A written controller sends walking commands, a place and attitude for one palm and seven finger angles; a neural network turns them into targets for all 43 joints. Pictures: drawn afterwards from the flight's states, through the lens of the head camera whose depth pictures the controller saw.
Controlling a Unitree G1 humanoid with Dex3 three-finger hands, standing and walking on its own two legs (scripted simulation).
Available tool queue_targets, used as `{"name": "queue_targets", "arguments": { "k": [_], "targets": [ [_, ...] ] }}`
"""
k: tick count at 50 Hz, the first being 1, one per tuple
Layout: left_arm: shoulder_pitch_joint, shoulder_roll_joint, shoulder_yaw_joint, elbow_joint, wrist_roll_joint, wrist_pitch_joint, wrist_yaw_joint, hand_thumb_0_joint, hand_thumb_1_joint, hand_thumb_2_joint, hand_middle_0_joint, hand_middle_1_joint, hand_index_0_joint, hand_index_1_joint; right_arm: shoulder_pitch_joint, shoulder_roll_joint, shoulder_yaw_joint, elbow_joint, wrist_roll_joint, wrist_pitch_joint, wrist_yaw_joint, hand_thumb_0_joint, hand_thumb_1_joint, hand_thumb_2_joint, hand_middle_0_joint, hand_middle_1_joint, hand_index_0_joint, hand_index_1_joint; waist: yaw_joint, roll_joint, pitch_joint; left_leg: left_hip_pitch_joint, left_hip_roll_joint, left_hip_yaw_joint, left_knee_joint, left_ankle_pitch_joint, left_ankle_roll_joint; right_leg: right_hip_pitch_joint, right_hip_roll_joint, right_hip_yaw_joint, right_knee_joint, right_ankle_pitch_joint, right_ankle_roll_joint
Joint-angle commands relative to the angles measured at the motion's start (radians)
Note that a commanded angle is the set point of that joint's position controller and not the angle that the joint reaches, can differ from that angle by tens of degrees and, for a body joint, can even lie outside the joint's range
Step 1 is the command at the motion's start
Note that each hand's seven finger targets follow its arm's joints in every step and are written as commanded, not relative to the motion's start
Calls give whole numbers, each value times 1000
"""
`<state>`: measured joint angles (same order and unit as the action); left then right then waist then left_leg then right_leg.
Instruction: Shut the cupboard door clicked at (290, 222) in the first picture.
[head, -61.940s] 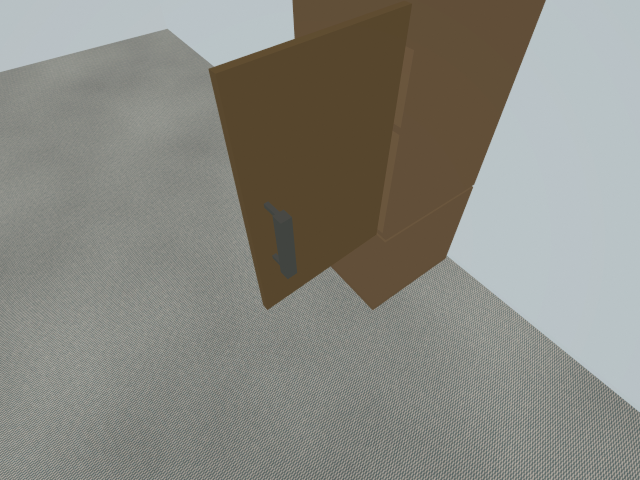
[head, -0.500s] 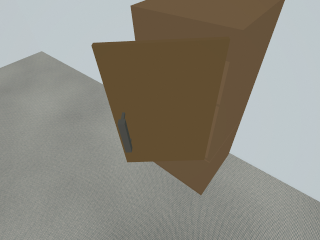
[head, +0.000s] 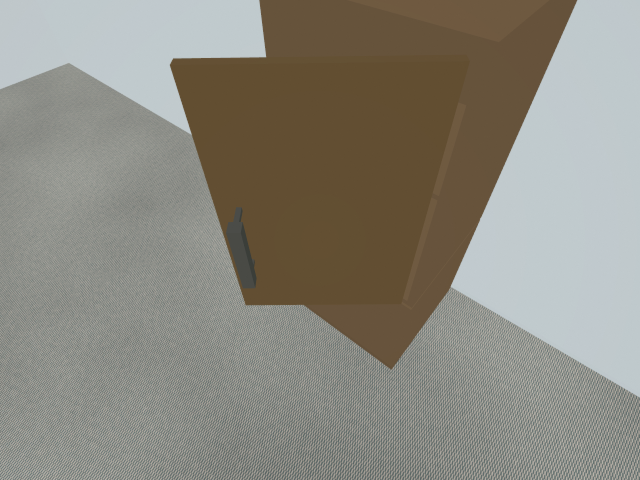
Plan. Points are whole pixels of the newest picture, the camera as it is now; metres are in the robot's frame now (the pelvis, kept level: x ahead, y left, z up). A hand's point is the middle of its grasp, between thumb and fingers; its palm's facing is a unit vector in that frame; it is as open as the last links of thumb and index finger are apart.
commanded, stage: look again from close up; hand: left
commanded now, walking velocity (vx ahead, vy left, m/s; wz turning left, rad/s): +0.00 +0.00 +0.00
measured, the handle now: (244, 248) +0.51 +0.18 -0.09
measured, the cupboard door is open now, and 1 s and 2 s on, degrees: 40 40 40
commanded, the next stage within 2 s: raise the hand and make a fist in 0.40 s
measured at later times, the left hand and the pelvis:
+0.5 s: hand out of the picture +0.07 +0.18 -0.17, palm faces +0.01 -0.97 -0.24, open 7.4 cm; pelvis +0.03 -0.02 +0.00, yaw +0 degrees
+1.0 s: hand out of the picture +0.13 +0.20 -0.09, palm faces +0.12 -0.99 -0.03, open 5.8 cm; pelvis -0.04 -0.01 -0.13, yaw +3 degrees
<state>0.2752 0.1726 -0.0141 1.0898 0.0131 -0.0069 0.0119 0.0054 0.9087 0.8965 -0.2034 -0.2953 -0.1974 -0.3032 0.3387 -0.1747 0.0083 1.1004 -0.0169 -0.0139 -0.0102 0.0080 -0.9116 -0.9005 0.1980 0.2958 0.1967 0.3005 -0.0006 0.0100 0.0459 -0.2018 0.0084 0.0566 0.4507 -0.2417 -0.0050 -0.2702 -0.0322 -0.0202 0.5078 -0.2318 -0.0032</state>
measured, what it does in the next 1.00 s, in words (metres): lowers itself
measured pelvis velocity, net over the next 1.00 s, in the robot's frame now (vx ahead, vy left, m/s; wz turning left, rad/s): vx -0.04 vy -0.01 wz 0.05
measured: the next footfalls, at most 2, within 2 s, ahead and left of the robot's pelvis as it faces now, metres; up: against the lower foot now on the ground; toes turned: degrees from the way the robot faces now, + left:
none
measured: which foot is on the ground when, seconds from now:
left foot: down 0.00-1.00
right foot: down 0.00-1.00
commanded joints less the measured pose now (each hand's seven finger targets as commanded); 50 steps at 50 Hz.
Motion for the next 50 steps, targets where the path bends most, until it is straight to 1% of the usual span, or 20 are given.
{"name": "queue_targets", "arguments": {
  "k": [1,13,24,25,26,27,28,29,30,31,32,33,35,37,39,42,44,47,49,50],
  "targets": [
    [27,125,25,-26,-5,-23,15,0,900,900,-200,-300,-200,-300,30,-94,-16,-33,5,-26,-14,0,-900,-900,200,300,200,300,2,-3,-8,-22,86,-87,-97,66,35,35,-76,85,-106,20,-39],
    [-1,133,32,-21,0,-27,19,0,900,900,-200,-300,-200,-300,-31,-96,-20,-22,3,-24,-22,0,-900,-900,200,300,200,300,2,-44,-12,32,93,-70,-85,170,26,69,-79,79,-92,218,-38],
    [-33,168,40,-27,-2,-29,17,0,900,900,-200,-300,-200,-300,-77,-126,-21,-19,2,-23,-23,0,-900,-900,200,300,200,300,5,-9,-36,52,95,-66,-85,192,19,107,-87,85,-99,275,-43],
    [114,141,44,18,2,-39,60,0,900,900,-200,-300,-200,-300,-151,-133,-38,-83,18,-20,-12,0,-900,-900,200,300,200,300,48,-102,-72,-24,107,-8,150,112,-12,157,-161,150,-108,658,9],
    [-785,782,488,-1571,-145,-353,46,0,900,900,-200,-300,-200,-300,-30,-302,-84,-346,1,-211,-144,0,-900,-900,200,300,200,300,-80,-50,-428,356,62,26,253,314,35,172,-76,122,35,575,-8],
    [-29,199,69,-1125,-127,-246,53,0,900,900,-218,-320,-218,-320,-150,-167,-19,-355,58,-267,-140,0,-900,-900,200,300,200,300,-30,303,-489,212,-18,-9,155,455,37,123,7,22,214,418,-17],
    [-30,188,135,-1155,-173,-203,89,0,900,900,-237,-340,-237,-340,-194,-188,-11,-349,47,-296,-114,0,-900,-900,200,300,200,300,43,306,-445,186,9,-22,111,575,11,82,3,-44,94,332,-29],
    [172,-73,7,-964,-178,-107,70,0,900,900,-255,-360,-255,-360,-154,-136,-27,-352,55,-315,-77,0,-900,-900,200,300,200,300,-16,162,-282,87,27,-47,72,514,16,7,-3,-63,53,275,-9],
    [-64,19,55,-1073,-183,-147,71,0,900,900,-273,-380,-273,-380,-133,-188,-63,-395,57,-330,-66,0,-900,-900,200,300,200,300,-52,94,-117,-36,15,-68,110,342,8,-69,-2,-52,59,248,-2],
    [47,50,129,-978,-182,-195,51,0,900,900,-292,-400,-292,-400,-137,-185,-91,-412,44,-335,-70,0,-900,-900,200,300,200,300,-42,-79,-60,-131,1,-54,160,251,14,-143,-1,-61,80,232,6],
    [173,12,136,-876,-189,-251,15,0,900,900,-310,-420,-310,-420,-154,-177,-92,-429,30,-340,-63,0,-900,-900,200,300,200,300,-14,-206,-3,-239,-14,-61,203,167,12,-210,1,-63,112,189,17],
    [289,13,180,-745,-199,-306,-28,0,900,900,-328,-440,-328,-440,-166,-168,-99,-450,35,-339,-50,0,-900,-900,200,300,200,300,15,-281,46,-337,-23,-65,229,85,2,-245,-6,-51,129,98,17],
    [362,-33,181,-746,-246,-475,-139,0,900,900,-365,-480,-365,-480,-173,-159,-105,-495,18,-346,-23,0,-900,-900,200,300,200,300,47,-380,-19,-469,-37,-63,327,-3,-11,-299,-13,-14,223,37,22],
    [395,2,220,-778,-278,-635,-260,0,900,900,-402,-520,-402,-520,-196,-162,-116,-539,13,-346,-1,0,-900,-900,200,300,200,300,75,-319,-154,-557,-49,-46,434,-19,-21,-290,-23,30,336,97,14],
    [307,79,264,-782,-282,-741,-372,0,900,900,-438,-560,-438,-560,-202,-173,-118,-580,18,-342,17,0,-900,-900,200,300,200,300,72,-134,-243,-629,-56,-36,543,-24,-22,-335,-35,72,444,107,-13],
    [129,166,303,-972,-296,-756,-402,0,900,900,-493,-620,-493,-620,-239,-177,-115,-675,21,-338,6,0,-900,-900,200,300,200,300,81,64,-384,-700,-56,-12,643,-103,5,-442,-24,118,500,-152,-29],
    [0,183,295,-1159,-327,-760,-379,0,900,900,-530,-660,-530,-660,-228,-180,-110,-710,20,-338,-5,0,-900,-900,200,300,200,300,55,109,-441,-713,-40,-32,680,-168,15,-507,-8,127,510,-309,-28],
    [-117,147,212,-1417,-344,-770,-341,0,900,900,-585,-720,-585,-720,-211,-185,-93,-722,21,-344,-34,0,-900,-900,200,300,200,300,2,134,-496,-678,-23,-65,708,-217,33,-588,18,97,534,-358,-30],
    [-93,125,149,-1460,-333,-730,-329,0,900,900,-622,-760,-622,-760,-190,-198,-86,-712,21,-341,-54,0,-900,-900,200,300,200,300,-31,76,-474,-698,-12,-86,712,-251,40,-628,31,73,550,-368,-29],
    [-68,97,110,-1422,-325,-700,-332,0,900,900,-640,-780,-640,-780,-194,-194,-79,-712,29,-338,-59,0,-900,-900,200,300,200,300,-44,39,-410,-735,-11,-97,705,-321,39,-657,32,67,530,-442,-24]
  ]
}}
